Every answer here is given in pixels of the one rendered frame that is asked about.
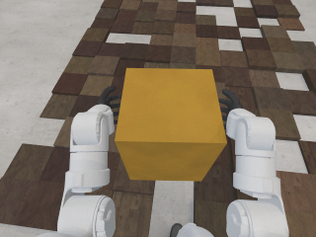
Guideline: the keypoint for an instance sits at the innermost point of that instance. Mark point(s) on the right robot hand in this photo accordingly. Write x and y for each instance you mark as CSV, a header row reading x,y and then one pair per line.
x,y
235,104

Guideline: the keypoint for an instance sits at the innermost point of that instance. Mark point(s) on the left robot upper arm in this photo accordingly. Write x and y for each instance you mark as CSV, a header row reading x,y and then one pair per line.
x,y
86,216

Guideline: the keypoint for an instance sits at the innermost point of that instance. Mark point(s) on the robot right forearm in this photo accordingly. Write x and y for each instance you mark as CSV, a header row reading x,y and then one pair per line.
x,y
256,167

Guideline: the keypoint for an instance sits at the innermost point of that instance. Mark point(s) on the right robot upper arm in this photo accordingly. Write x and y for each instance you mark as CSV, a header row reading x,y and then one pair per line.
x,y
255,218

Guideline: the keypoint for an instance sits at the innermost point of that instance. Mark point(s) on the left robot hand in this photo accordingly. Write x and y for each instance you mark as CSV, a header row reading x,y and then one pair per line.
x,y
105,99

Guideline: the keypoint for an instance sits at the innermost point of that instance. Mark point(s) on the right robot foot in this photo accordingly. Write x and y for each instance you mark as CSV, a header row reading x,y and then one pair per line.
x,y
175,229

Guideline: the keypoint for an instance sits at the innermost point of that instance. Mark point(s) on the carton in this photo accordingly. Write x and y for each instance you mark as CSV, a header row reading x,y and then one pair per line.
x,y
170,126

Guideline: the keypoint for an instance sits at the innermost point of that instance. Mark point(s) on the robot left forearm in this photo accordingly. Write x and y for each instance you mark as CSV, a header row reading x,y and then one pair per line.
x,y
88,165

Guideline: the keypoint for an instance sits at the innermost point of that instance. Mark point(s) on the right robot shin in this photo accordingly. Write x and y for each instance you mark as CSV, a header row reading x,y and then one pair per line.
x,y
189,224

